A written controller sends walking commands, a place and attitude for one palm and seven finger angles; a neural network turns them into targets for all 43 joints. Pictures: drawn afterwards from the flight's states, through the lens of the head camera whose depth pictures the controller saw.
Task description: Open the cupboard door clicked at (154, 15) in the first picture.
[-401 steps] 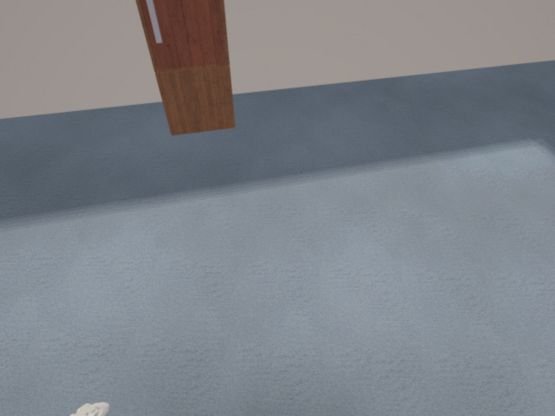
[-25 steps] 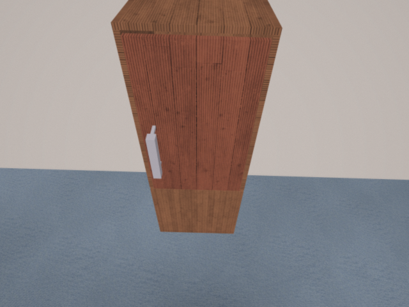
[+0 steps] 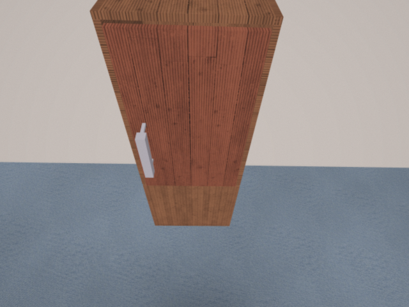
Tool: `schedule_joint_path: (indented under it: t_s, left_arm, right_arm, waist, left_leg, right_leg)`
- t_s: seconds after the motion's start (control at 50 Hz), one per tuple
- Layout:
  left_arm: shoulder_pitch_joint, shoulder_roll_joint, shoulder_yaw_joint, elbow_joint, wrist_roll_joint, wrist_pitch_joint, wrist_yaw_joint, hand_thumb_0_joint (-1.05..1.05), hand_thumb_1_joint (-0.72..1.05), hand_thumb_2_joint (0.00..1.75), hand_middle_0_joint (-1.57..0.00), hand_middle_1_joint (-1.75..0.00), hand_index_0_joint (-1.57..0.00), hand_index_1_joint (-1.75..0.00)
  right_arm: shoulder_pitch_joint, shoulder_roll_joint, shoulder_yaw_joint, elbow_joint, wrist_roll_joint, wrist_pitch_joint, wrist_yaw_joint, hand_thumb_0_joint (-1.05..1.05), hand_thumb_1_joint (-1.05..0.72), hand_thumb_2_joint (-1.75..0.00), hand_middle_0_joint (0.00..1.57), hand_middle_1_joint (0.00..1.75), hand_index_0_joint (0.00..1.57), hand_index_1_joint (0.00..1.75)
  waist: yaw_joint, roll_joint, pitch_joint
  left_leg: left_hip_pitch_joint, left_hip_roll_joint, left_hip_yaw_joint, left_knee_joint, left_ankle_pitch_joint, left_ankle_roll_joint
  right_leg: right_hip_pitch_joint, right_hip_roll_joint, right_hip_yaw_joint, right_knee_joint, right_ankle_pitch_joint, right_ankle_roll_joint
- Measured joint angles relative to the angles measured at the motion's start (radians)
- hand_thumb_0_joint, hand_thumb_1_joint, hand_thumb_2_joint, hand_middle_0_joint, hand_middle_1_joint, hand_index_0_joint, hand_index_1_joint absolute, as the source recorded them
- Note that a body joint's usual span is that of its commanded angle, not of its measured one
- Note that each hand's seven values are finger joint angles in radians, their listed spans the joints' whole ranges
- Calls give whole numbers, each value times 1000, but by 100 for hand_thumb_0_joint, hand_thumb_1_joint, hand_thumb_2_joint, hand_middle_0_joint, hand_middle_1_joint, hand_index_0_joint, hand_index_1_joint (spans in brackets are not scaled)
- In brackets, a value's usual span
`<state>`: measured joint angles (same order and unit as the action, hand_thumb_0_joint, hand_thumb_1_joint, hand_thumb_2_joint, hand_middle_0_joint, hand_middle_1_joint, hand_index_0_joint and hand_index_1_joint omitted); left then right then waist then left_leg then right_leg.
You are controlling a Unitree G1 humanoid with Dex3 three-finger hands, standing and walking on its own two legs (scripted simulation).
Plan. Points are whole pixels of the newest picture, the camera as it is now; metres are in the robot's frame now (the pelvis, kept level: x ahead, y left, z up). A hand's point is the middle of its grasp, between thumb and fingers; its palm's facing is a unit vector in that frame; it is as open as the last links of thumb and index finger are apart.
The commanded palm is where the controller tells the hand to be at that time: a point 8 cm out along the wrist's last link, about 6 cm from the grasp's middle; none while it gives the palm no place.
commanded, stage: come to a stop and stand still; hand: left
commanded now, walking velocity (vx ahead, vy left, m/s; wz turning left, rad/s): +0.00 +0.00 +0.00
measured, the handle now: (146, 151) +0.54 +0.20 -0.10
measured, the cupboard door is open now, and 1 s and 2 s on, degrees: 0 0 0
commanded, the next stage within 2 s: look again from close up in 0.54 s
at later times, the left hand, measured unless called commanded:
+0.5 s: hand out of the picture -0.04 +0.18 -0.17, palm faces +0.03 -0.98 -0.19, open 7.3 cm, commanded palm none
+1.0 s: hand out of the picture -0.07 +0.15 -0.18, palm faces +0.05 -0.99 -0.13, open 7.4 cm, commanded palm none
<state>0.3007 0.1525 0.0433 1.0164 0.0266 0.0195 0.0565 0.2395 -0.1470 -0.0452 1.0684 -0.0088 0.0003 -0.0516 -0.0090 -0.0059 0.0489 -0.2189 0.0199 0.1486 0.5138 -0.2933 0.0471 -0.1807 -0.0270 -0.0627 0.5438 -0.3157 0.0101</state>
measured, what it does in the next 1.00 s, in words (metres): stands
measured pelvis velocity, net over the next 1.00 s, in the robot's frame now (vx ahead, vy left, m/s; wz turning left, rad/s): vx -0.05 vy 0.00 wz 0.02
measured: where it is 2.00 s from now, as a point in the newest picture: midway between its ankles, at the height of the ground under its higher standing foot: outside the picture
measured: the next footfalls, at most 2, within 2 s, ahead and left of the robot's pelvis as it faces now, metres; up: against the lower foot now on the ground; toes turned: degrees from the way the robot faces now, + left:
none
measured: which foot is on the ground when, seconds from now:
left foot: down 0.00-1.00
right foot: down 0.00-1.00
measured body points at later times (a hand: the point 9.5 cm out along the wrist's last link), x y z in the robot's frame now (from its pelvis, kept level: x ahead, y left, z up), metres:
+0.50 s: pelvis -0.06 +0.00 +0.00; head -0.07 +0.00 +0.45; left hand -0.04 +0.23 -0.16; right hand -0.04 -0.23 -0.15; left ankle -0.01 +0.08 -0.74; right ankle -0.04 -0.12 -0.74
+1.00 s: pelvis -0.05 +0.00 +0.00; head -0.04 +0.01 +0.45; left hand -0.07 +0.20 -0.16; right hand -0.04 -0.22 -0.15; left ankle -0.01 +0.08 -0.74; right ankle -0.04 -0.12 -0.74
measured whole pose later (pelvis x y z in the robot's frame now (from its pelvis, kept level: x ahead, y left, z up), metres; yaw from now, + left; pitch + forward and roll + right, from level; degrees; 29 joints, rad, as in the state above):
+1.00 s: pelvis -0.05 +0.00 +0.00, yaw +1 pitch +0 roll +0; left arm 0.36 0.12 -0.01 1.09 0.02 -0.02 0.03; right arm 0.30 -0.14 0.00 1.11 -0.01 -0.01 -0.01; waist 0.00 -0.02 0.00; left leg -0.27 0.00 0.12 0.46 -0.19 0.06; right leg -0.21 -0.03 -0.07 0.47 -0.25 0.01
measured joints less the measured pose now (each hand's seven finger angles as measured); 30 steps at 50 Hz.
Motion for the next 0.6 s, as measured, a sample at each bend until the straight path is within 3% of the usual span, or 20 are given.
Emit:
schedule_joint_path:
  t_s: [0.08, 0.2, 0.42, 0.6]
  left_arm:
    - [-29, 26, -4, -14, -1, -5, 4, 2, 93, 90, -20, -30, -20, -30]
    - [-48, 40, -32, -38, -6, -17, -3, 1, 92, 90, -20, -30, -20, -30]
    - [-5, 20, -40, -66, -1, -7, -28, 0, 92, 90, -20, -30, -20, -30]
    - [60, 9, -44, -7, -1, -13, -31, 1, 92, 90, -20, -30, -20, -30]
  right_arm:
    - [-8, -9, 6, -7, 3, 8, 12, 1, -92, -90, 20, 30, 20, 30]
    - [7, -31, 23, -75, -4, 10, 40, 1, -92, -90, 20, 30, 20, 30]
    - [62, -28, 41, -91, -19, 22, 55, 1, -91, -90, 20, 30, 20, 30]
    - [95, -13, 47, -42, -12, 13, 51, 1, -91, -90, 20, 30, 20, 30]
  waist:
    - [2, 8, 1]
    - [-22, 15, -5]
    - [-12, 9, -51]
    - [-1, -1, -52]
  left_leg:
    - [-25, 7, 5, 21, 15, -6]
    - [-60, 7, -19, 61, 26, 0]
    - [-105, -7, -30, 38, 78, 8]
    - [-104, -10, -35, 2, 102, 9]
  right_leg:
    - [0, 5, 5, -30, -9, -5]
    - [-33, 5, -10, 16, 1, -13]
    - [-82, -2, -17, 16, 32, -18]
    - [-79, 0, -17, -22, 60, -13]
